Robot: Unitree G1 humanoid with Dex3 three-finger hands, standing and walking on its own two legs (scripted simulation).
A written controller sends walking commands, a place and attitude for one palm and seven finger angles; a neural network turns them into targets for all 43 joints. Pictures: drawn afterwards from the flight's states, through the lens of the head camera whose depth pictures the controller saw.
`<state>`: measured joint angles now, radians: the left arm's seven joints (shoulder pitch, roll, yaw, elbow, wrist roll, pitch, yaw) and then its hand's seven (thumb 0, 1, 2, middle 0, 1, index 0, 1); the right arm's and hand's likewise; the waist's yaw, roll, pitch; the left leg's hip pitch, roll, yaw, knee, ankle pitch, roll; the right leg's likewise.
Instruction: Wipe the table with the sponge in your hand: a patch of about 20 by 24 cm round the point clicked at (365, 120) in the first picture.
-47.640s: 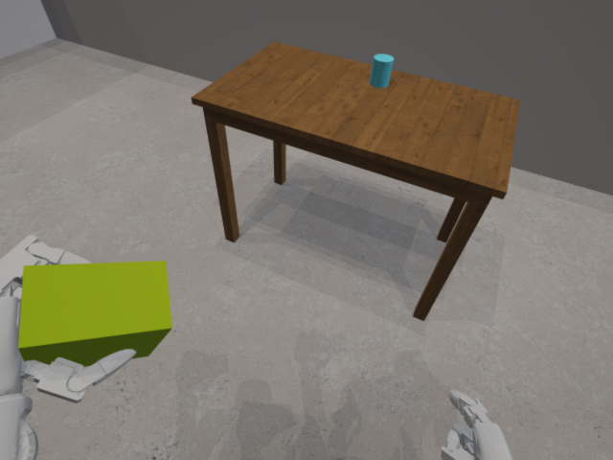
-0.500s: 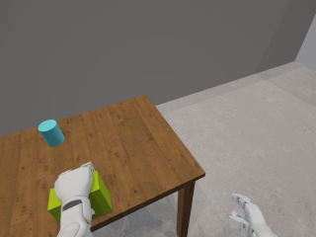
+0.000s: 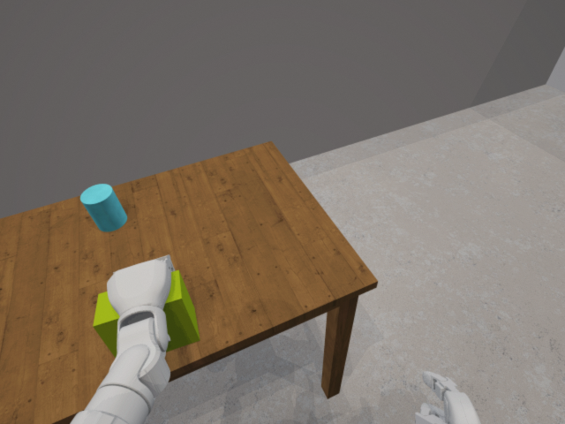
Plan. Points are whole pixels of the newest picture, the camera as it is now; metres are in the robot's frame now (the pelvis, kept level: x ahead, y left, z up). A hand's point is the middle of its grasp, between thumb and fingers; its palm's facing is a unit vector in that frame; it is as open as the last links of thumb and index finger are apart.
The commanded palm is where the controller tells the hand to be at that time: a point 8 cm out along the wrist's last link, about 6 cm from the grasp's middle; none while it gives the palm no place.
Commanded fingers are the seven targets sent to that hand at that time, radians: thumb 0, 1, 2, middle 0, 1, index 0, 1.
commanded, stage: wipe forward along the middle lane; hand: left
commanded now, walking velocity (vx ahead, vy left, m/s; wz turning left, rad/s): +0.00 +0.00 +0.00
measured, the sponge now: (154, 324) +0.27 +0.26 -0.04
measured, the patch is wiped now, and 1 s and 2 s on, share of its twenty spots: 1.00 1.00 1.00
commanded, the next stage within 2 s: slide back across to the first lane in 1.20 s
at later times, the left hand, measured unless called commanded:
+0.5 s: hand (153, 279) +0.33 +0.27 +0.00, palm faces -0.13 +0.02 -0.99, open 10.6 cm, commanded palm +0.33 +0.27 +0.02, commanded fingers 0.00 0.10 1.30 -1.20 -1.60 -1.20 -1.60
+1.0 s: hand (146, 256) +0.38 +0.30 +0.00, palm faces -0.16 +0.01 -0.99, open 10.6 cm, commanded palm +0.38 +0.30 +0.02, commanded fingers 0.00 0.10 1.30 -1.20 -1.60 -1.20 -1.60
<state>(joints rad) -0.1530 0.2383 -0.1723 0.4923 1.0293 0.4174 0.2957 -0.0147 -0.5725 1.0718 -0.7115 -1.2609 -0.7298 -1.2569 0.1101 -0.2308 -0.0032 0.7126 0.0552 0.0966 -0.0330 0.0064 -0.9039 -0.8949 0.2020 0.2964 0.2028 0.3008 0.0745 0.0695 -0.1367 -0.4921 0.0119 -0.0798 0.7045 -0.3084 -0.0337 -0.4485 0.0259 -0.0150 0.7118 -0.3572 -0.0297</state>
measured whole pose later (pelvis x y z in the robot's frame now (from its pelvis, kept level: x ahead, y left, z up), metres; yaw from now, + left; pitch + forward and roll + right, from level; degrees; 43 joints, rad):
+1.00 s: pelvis -0.01 -0.03 -0.03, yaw -2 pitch +16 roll -2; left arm -0.61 0.54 0.05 1.04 1.02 0.19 0.25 0.01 -0.60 1.09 -0.73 -1.26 -0.74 -1.27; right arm 0.27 -0.29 -0.02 0.72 0.06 0.07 -0.03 0.00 -0.91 -0.89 0.20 0.30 0.20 0.30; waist -0.03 0.08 -0.17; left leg -0.83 0.03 -0.16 0.90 -0.37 0.01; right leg -0.78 0.10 -0.04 0.86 -0.37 -0.07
